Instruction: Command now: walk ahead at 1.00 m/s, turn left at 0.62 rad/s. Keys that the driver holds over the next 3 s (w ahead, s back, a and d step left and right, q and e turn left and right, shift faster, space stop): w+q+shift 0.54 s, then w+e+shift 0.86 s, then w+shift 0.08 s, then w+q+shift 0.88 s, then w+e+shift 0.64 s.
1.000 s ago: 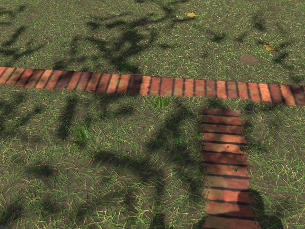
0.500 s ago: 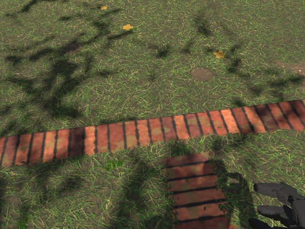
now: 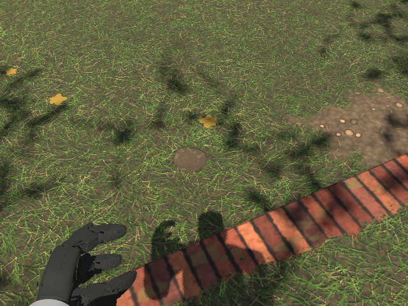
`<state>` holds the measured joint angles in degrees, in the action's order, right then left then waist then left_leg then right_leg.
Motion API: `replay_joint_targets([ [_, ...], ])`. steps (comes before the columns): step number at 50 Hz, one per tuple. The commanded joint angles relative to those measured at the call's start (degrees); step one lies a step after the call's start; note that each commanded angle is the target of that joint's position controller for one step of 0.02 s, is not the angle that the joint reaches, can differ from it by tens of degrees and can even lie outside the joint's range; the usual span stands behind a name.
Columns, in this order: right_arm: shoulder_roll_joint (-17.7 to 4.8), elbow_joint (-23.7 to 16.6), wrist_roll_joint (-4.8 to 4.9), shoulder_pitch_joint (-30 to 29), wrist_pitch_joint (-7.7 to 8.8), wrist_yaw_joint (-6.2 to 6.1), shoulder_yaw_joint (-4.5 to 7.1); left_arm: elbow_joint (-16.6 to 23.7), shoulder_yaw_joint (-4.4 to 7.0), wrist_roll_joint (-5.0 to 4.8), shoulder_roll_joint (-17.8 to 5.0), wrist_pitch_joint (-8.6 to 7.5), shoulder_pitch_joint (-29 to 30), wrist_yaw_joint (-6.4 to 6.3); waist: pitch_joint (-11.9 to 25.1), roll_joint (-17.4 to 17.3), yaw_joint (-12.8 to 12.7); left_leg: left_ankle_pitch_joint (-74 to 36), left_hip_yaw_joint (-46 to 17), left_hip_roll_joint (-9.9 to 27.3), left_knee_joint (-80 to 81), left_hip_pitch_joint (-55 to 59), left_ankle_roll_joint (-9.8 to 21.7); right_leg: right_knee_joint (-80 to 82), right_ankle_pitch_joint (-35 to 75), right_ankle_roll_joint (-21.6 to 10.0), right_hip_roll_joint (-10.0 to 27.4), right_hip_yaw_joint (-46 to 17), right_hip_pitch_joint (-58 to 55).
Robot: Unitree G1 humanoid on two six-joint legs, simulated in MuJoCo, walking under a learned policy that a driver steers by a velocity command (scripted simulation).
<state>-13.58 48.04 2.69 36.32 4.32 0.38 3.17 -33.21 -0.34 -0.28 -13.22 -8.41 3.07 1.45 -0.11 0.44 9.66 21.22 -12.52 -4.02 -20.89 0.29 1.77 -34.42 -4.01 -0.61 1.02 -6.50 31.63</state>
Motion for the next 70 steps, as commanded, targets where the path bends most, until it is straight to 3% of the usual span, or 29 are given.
replay_joint_targets([
  [1,-8.7,-6.5,0.24,-9.0,0.98,-0.25,1.56,2.1,4.22,-0.84,-8.6,-0.43,-5.0,-1.12,-1.6,-4.9,-11.4,-16.2,-11.0,8.7,0.4,-20.5,7.3,4.4,-1.7,-0.3,-2.7,3.2,-26.2],
  [3,-5.3,-8.9,-1.60,-11.8,1.04,-0.01,0.16,-0.5,6.82,-0.38,-14.7,-0.01,-26.4,-2.53,13.6,1.2,-21.9,-16.3,-3.2,3.7,-31.9,-32.1,3.1,4.0,-13.5,-5.8,11.4,-10.1,-52.1],
  [4,0.7,-11.1,1.57,-3.8,1.74,-0.18,-1.93,-2.6,7.41,0.41,-18.7,0.87,-31.0,-1.65,23.3,22.0,-17.3,8.8,1.8,0.7,-51.4,-46.5,1.4,13.6,-35.3,-14.5,25.3,-41.0,-63.3],
  [5,-3.2,-10.2,2.82,-7.0,1.20,-1.24,-1.28,-2.3,6.52,-0.01,-13.4,1.23,-28.2,-1.51,14.5,16.9,-17.8,4.8,3.3,5.2,-59.8,-54.6,1.2,17.7,-42.3,-13.6,24.5,-45.3,-56.3],
  [7,-5.1,-10.8,0.43,-15.5,0.09,-1.33,-0.50,-4.1,5.15,-0.10,-7.9,1.96,-24.8,-1.71,2.1,4.7,-16.4,-1.9,6.2,9.4,-61.7,-55.4,1.2,17.7,-23.9,-10.9,20.3,-26.1,-43.1],
  [11,-1.2,-13.8,0.62,-20.0,-2.68,0.41,-0.57,-6.8,4.50,0.47,-3.6,1.98,-17.6,-1.01,-5.4,5.3,-9.8,-3.2,5.7,14.5,-55.9,-50.9,1.7,22.4,-6.3,-8.6,15.7,-5.8,-26.8],
  [19,-5.4,-17.9,-1.03,-33.1,-1.71,4.26,-0.16,-10.2,6.89,-0.10,-14.0,0.91,-18.5,-2.12,-8.9,-2.6,-10.8,-29.5,16.5,9.5,-24.3,-36.3,3.8,26.9,9.4,-3.9,11.6,17.1,-23.7],
  [23,-16.6,-12.9,0.65,-8.4,-2.47,3.73,5.27,-8.8,8.15,0.60,-20.1,3.40,-17.4,-2.63,6.7,6.8,4.5,-10.8,22.6,-1.6,-29.5,-1.8,8.9,-11.0,63.0,-3.1,12.7,18.8,-23.7],
  [24,-19.5,-10.2,1.34,0.3,-3.27,2.77,6.69,-9.1,7.04,0.37,-16.7,2.84,-17.9,-2.62,8.4,-0.6,7.7,-11.2,14.8,1.0,-26.2,15.1,12.2,-35.4,31.6,-0.5,8.0,18.0,-9.2],
  [25,-21.9,-12.9,0.62,-9.6,-2.72,2.62,5.80,-6.8,4.10,1.17,-6.2,0.96,-27.0,-1.81,8.3,-23.4,-5.8,0.6,-13.3,10.3,-14.2,20.8,20.8,-59.6,-28.1,1.2,-3.7,11.9,10.0],
  [26,-19.0,-17.0,-0.95,-12.1,-1.08,2.83,4.47,-3.0,3.78,-0.91,-10.0,-1.71,-25.1,-1.14,19.3,-20.5,-6.3,18.6,-41.1,18.7,1.7,21.3,26.4,-60.2,-25.8,-0.9,-4.6,-1.9,15.9],
  [27,-15.8,-16.5,-1.47,-10.8,-0.13,2.84,4.19,-1.5,4.82,-2.24,-15.1,-2.40,-15.2,-1.27,12.3,-9.4,-3.3,14.5,-38.6,17.5,6.0,13.9,21.5,-53.7,-20.2,-2.6,-2.2,-3.1,14.8],
  [29,-12.2,-15.6,-2.23,-17.5,1.33,3.01,3.13,-4.3,4.21,-1.23,-12.5,-0.96,-18.4,-2.33,5.0,3.5,-10.0,4.7,-26.1,16.0,3.1,-4.0,18.9,-43.2,-14.8,-2.4,3.5,-2.5,8.0],
  [31,-7.1,-16.4,-3.19,-23.6,2.10,2.89,1.18,-6.9,4.58,-0.86,-12.1,2.34,-22.2,-2.13,1.4,2.3,-13.1,-3.1,-15.6,13.1,0.3,-17.4,17.1,-37.0,-13.3,-1.4,7.1,-2.5,1.7],
  [33,-8.7,-13.0,-2.09,-19.5,2.10,2.13,1.53,-5.5,3.41,0.05,-8.6,3.73,-19.8,-2.31,-0.9,0.0,-11.6,-11.5,-9.4,12.9,1.3,-20.9,17.0,-31.3,-14.0,-0.3,8.3,0.0,3.6],
  [39,-8.5,-8.5,-2.72,-14.4,3.60,-1.98,0.80,-5.2,3.32,-0.08,-6.4,2.31,-8.7,1.64,-3.7,-1.8,-6.9,-3.0,10.3,8.1,-1.7,-24.0,8.9,-4.9,36.6,-2.3,3.5,1.6,0.7],
  [47,-6.8,-3.5,-3.14,-5.3,1.67,-3.10,-0.11,-1.9,3.35,-0.45,-6.2,1.82,-1.7,5.71,-9.9,-2.4,-4.4,-25.3,13.6,15.5,-14.8,3.2,3.6,-2.0,30.6,-6.6,0.3,4.3,20.0],
  [49,-9.1,-6.1,-2.61,-13.0,1.19,-3.27,0.25,-4.3,3.75,-0.34,-7.2,1.76,-9.2,5.69,-8.6,-1.6,-9.5,-45.0,19.5,14.0,-20.5,-1.5,0.0,3.1,26.4,-6.4,-2.4,11.1,5.1],
  [51,-10.4,-5.1,-2.81,-14.2,1.32,-3.01,0.07,-11.0,6.51,-1.07,-11.6,2.90,-29.2,4.56,3.3,-2.8,-17.3,-65.3,19.3,12.2,-43.5,-6.1,-0.6,-1.0,27.1,-7.9,-4.3,14.4,-23.4],
  [52,-11.7,-6.1,-2.04,-20.9,1.83,-2.40,0.77,-15.4,7.57,-0.95,-13.4,3.62,-42.8,3.81,2.7,0.7,-25.7,-46.9,19.7,9.0,-70.7,-20.0,-2.7,6.5,30.3,-13.1,1.2,8.3,-38.5],
  [53,-6.3,-8.8,-3.25,-29.3,3.41,-1.19,-0.48,-19.5,6.45,0.01,-11.5,4.67,-52.3,2.98,-2.5,14.0,-30.3,8.1,21.9,-1.0,-98.2,-36.4,-3.2,11.2,33.4,-15.6,2.2,6.1,-47.3],
  [54,-2.3,-14.1,-1.41,-18.0,5.16,-0.49,-2.07,-17.3,6.14,2.98,-14.0,3.14,-46.8,2.25,6.3,22.9,-17.3,21.6,7.4,0.3,-97.6,-60.7,-4.5,-7.2,41.9,-21.8,8.2,-13.1,-70.6],
  [55,-5.8,-14.5,-2.52,-17.8,5.62,-0.65,-2.67,-15.0,6.55,1.14,-12.3,4.20,-45.2,2.12,17.5,7.7,-18.7,19.5,3.9,2.9,-89.0,-58.9,-3.2,-3.9,29.0,-24.1,8.9,-18.4,-72.9],
  [56,-7.6,-17.9,0.21,-21.9,7.05,0.22,-2.10,-13.3,6.90,0.17,-13.2,3.65,-42.5,0.87,20.2,3.0,-17.1,10.4,0.9,3.4,-77.2,-64.0,-1.4,9.0,-7.4,-27.3,13.6,-33.1,-70.8],
  [58,-9.4,-16.0,-0.46,-25.7,6.36,-1.35,-0.87,-7.7,7.25,0.29,-15.1,2.59,-24.4,-0.58,3.5,-7.4,-8.4,-0.2,0.5,7.0,-63.7,-55.8,-2.5,18.6,-13.7,-26.9,16.0,-46.6,-37.1],
  [62,-7.1,-17.2,-4.90,-31.5,3.72,-1.85,-1.73,-6.6,5.39,-1.27,-10.3,1.90,-18.0,-2.65,-7.0,-4.8,-6.3,-8.7,3.6,10.8,-30.1,-31.4,-6.5,21.4,-1.6,-20.0,2.6,-23.2,0.7],
  [67,-6.2,-19.0,-1.69,-34.8,3.46,-1.37,-0.25,-9.4,6.25,-3.05,-9.9,3.46,-26.6,-2.96,-1.4,0.3,-10.9,-28.0,8.2,2.5,-10.7,-9.8,-6.5,14.0,-6.4,-12.1,-3.7,-17.9,-3.9],
  [69,-10.1,-17.1,-0.21,-21.3,3.88,-1.69,2.66,-8.4,6.15,-1.58,-9.5,3.77,-24.2,-2.25,7.3,2.8,-1.2,-20.4,9.5,1.7,-11.9,4.5,-4.6,-3.6,10.8,-7.5,-6.0,-14.5,-9.3],
  [70,-13.0,-14.3,-0.16,-5.3,3.61,-2.12,3.73,-5.6,4.89,0.56,-6.6,3.80,-19.0,-1.55,16.6,2.8,6.7,-9.6,2.1,9.4,-17.4,20.3,-2.0,-22.5,10.5,-4.8,-6.7,-11.6,-3.0],
])
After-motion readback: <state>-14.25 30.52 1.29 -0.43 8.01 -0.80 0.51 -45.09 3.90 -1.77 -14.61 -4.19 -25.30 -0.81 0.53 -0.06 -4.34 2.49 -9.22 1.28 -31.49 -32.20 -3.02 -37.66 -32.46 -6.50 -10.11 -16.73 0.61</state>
